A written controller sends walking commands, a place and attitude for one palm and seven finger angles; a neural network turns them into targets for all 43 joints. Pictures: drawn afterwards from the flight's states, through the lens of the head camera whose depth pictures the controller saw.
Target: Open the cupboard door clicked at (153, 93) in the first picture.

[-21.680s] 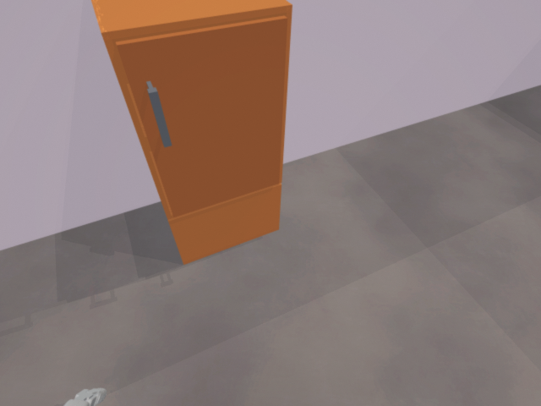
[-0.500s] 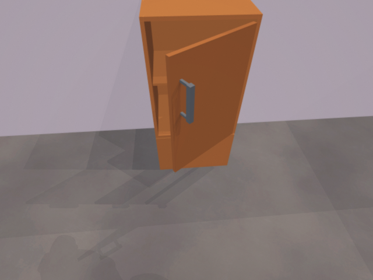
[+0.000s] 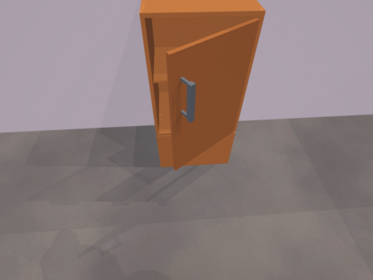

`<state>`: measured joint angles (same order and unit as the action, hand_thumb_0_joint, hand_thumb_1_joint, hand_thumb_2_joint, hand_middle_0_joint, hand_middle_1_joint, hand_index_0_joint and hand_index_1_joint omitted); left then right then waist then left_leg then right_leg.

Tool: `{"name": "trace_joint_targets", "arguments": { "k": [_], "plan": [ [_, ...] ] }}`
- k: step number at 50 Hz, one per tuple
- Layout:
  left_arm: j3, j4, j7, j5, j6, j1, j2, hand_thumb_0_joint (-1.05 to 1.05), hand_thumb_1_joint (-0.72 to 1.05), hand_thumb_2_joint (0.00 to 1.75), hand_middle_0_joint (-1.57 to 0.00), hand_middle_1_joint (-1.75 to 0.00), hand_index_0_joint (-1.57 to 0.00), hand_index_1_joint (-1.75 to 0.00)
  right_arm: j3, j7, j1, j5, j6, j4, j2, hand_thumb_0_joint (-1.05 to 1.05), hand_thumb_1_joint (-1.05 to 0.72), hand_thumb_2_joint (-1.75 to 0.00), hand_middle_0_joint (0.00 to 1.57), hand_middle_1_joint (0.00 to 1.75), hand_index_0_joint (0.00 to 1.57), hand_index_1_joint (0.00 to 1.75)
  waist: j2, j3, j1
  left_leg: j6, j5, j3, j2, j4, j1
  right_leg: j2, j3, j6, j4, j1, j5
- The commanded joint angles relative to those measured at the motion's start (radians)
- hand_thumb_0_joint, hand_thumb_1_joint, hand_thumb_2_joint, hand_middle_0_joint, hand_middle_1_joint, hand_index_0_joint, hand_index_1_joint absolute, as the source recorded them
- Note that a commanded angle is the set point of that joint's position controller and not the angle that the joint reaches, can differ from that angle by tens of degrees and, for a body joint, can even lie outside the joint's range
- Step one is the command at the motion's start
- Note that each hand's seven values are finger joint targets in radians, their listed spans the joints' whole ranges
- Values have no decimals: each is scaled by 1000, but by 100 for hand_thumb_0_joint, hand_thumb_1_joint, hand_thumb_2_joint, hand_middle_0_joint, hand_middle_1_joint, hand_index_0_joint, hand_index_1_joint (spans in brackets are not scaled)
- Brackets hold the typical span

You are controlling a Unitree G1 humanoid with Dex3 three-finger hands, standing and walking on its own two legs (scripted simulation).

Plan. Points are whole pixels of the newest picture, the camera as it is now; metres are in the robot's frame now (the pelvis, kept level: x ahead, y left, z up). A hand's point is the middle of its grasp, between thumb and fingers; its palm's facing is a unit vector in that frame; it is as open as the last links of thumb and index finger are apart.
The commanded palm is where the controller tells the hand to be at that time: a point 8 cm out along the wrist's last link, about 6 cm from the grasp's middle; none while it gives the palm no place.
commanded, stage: look to check the result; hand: left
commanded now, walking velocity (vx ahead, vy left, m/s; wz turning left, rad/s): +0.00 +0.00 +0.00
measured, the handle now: (187, 100) +0.67 +0.04 -0.01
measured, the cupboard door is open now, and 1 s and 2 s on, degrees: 35 35 35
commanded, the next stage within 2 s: walk to a spot facing it in 0.24 s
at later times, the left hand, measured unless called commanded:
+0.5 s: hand out of the picture +0.02 +0.18 -0.18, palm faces +0.01 -0.97 -0.22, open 7.4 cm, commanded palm none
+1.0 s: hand out of the picture +0.11 +0.15 -0.17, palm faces -0.21 -0.93 -0.29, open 7.4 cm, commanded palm none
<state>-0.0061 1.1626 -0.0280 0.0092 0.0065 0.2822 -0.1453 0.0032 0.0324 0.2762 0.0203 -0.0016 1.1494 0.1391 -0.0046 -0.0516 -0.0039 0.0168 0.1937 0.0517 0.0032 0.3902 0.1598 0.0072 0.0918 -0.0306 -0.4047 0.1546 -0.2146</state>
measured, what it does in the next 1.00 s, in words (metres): lifts its left foot, turning right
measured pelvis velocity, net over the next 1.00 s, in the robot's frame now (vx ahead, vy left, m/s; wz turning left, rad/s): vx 0.00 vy -0.04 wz -0.27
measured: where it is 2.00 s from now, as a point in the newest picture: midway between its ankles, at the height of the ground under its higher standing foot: outside the picture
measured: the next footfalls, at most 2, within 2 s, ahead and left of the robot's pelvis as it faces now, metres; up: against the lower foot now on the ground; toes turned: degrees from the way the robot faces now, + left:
left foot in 1.24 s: +0.11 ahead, +0.10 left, +0.00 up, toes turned -25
right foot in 1.56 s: +0.01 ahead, -0.16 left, +0.00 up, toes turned -40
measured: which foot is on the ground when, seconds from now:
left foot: down 0.00-0.84, up 0.86-1.00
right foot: down 0.00-1.00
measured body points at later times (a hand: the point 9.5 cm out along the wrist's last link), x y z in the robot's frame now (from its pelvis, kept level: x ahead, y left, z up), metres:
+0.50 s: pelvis +0.01 -0.01 +0.00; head +0.02 -0.01 +0.45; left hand +0.03 +0.23 -0.16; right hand +0.01 -0.24 -0.16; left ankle +0.01 +0.11 -0.74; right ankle +0.01 -0.10 -0.74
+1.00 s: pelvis +0.00 -0.04 -0.01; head +0.06 -0.07 +0.44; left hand +0.12 +0.20 -0.15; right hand +0.02 -0.31 -0.17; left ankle +0.01 +0.12 -0.67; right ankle -0.02 -0.12 -0.74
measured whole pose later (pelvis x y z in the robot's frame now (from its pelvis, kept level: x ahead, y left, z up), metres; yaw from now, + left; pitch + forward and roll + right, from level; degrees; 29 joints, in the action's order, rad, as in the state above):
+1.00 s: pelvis +0.00 -0.04 -0.01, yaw -16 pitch +1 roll +2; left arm -0.08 0.95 -0.01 0.03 -0.03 0.20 -0.20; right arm -0.07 0.03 0.12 0.02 -0.06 0.96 0.23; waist -0.01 -0.12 0.02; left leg -0.05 0.45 0.02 -0.05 1.06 0.46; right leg -0.05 -0.05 -0.06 -0.56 0.29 -0.29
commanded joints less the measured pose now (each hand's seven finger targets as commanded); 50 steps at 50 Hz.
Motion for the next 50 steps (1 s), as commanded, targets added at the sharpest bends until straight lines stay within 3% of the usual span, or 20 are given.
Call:
{"name": "trace_joint_targets", "arguments": {
  "k": [1, 17, 21, 25, 28, 30, 32, 33, 34, 35, 36, 38, 39, 40, 41, 42, 43, 44, 47, 50],
  "plan": [
    [-23, -27, -7, 1, 14, 49, -118, 0, 90, 90, -20, -30, -20, -30, -15, 4, 59, 0, 9, -18, 106, 0, -90, -90, 20, 30, 20, 30, -4, -49, -3, 14, -12, -98, -98, -90, 32, 109, -117, -19, 114, 49, -18],
    [-29, -40, -3, 0, 23, 2, -165, 0, 90, 90, -20, -30, -20, -30, -20, 2, 6, 1, 16, -21, 144, 0, -90, -90, 20, 30, 20, 30, -7, -8, 0, 12, -101, -100, -105, -85, 4, 124, -117, -22, 120, -1, 76],
    [-31, -47, -5, 1, 4, 9, -135, 0, 90, 90, -20, -30, -20, -30, -17, 8, 34, 1, 0, -17, 106, 0, -90, -90, 20, 30, 20, 30, 8, -17, -3, 1, -77, -61, -114, -46, -4, 121, -140, -19, 101, 38, 98],
    [-65, -94, 5, 8, -22, -18, -176, 0, 90, 90, -20, -30, -20, -30, -45, 16, 25, 3, -15, -56, 138, 0, -90, -90, 20, 30, 20, 30, 21, -22, -9, -4, -3, -10, -119, 29, 30, 131, -204, -44, 49, 97, 117],
    [-81, -137, 12, 12, -34, -38, -182, 0, 90, 90, -20, -30, -20, -30, -59, 19, 17, 4, -18, -96, 150, 0, -90, -90, 20, 30, 20, 30, 19, -15, -11, 5, 45, -13, -136, 44, 38, 114, -232, -52, 12, 152, 82],
    [-86, -165, 19, 13, -39, -46, -176, 0, 90, 90, -20, -30, -20, -30, -67, 21, 9, 5, -13, -120, 168, 0, -90, -90, 20, 30, 20, 30, -40, -6, -11, 24, 41, -47, -182, 12, 19, 74, -214, -38, -53, 193, 89],
    [-89, -191, 26, 16, -43, -52, -158, 0, 90, 90, -20, -30, -20, -30, -80, 24, 11, 7, -8, -139, 208, 0, -90, -90, 20, 30, 20, 30, -124, 18, -10, 75, 62, -137, -282, -61, 11, 11, -158, -14, -203, 228, 28],
    [-91, -204, 31, 16, -48, -60, -145, 0, 90, 90, -20, -30, -20, -30, -87, 26, 13, 10, -4, -148, 230, 0, -90, -90, 20, 30, 20, 30, -170, 19, -9, 121, 40, -198, -358, -111, 24, -14, -114, -1, -340, 245, -113],
    [-93, -219, 34, 18, -52, -69, -137, 0, 90, 90, -20, -30, -20, -30, -90, 26, 10, 14, 2, -155, 236, 0, -90, -90, 20, 30, 20, 30, -208, 31, -9, 162, -49, -216, -408, -135, -1, -9, -94, 10, -470, 285, -255],
    [-95, -233, 37, 18, -53, -84, -131, 0, 90, 90, -20, -30, -20, -30, -90, 27, 5, 18, 5, -166, 236, 0, -90, -90, 20, 30, 20, 30, -186, 31, -9, 183, -140, -203, -425, -115, -16, 12, -103, 13, -519, 305, -308],
    [-93, -239, 39, 17, -49, -82, -122, 0, 90, 90, -20, -30, -20, -30, -89, 27, -12, 19, 7, -177, 234, 0, -90, -90, 20, 30, 20, 30, -143, 43, 3, 178, -227, -161, -422, -69, -29, 27, -106, 13, -494, 293, -312],
    [-92, -236, 43, 14, -43, -52, -110, 0, 90, 90, -20, -30, -20, -30, -90, 24, -39, 22, 5, -189, 243, 0, -90, -90, 20, 30, 20, 30, -118, 53, 20, 130, -333, -56, -374, 13, -3, 22, -63, 16, -355, 193, -251],
    [-95, -228, 44, 13, -41, -7, -117, 0, 90, 90, -20, -30, -20, -30, -93, 23, -56, 17, 2, -197, 248, 0, -90, -90, 20, 30, 20, 30, -109, 62, 41, 91, -298, -6, -341, 80, 27, 15, -48, 17, -244, 116, -143],
    [-104, -218, 41, 17, -36, 41, -149, 0, 90, 90, -20, -30, -20, -30, -94, 19, -75, 8, -4, -209, 243, 0, -90, -90, 20, 30, 20, 30, -26, 59, 65, 36, -182, 46, -278, 196, 94, 26, -81, 7, -79, 27, 39],
    [-124, -218, 26, 29, -22, 67, -257, 0, 90, 90, -20, -30, -20, -30, -91, 11, -72, -6, -11, -240, 180, 0, -90, -90, 20, 30, 20, 30, 291, 66, 68, -44, 153, 145, -127, 414, 291, 239, -422, -68, 78, -83, 260],
    [-130, -217, 19, 16, -25, 89, -318, 0, 90, 90, -20, -30, -20, -30, -86, 5, -126, -6, -20, -266, 173, 0, -90, -90, 20, 30, 20, 30, 318, 30, 100, -61, 444, 70, -51, 623, 380, 370, -571, -175, 114, -36, 387],
    [-131, -232, 12, 14, -28, 64, -304, 0, 90, 90, -20, -30, -20, -30, -90, 4, -145, -6, -30, -264, 177, 0, -90, -90, 20, 30, 20, 30, 209, 17, 82, -52, 391, -31, -66, 731, 403, 332, -574, -207, 116, 15, 202],
    [-129, -245, 7, 17, -28, 3, -279, 0, 90, 90, -20, -30, -20, -30, -91, 3, -168, -4, -31, -267, 172, 0, -90, -90, 20, 30, 20, 30, 190, -5, 56, -55, 327, -68, -76, 776, 445, 291, -565, -204, 105, 25, 164],
    [-121, -271, 1, 17, -18, -36, -244, 0, 90, 90, -20, -30, -20, -30, -84, -2, -151, -3, -24, -263, 153, 0, -90, -90, 20, 30, 20, 30, 101, 78, 28, -71, 234, -68, -75, 726, 401, 224, -455, -175, 41, -31, 325],
    [-123, -270, 4, 18, -17, -3, -261, 0, 90, 90, -20, -30, -20, -30, -78, 1, -178, -9, -24, -280, 143, 0, -90, -90, 20, 30, 20, 30, 97, 102, 43, -78, 241, -53, -49, 604, 361, 202, -456, -180, 18, -65, 434]
  ]
}}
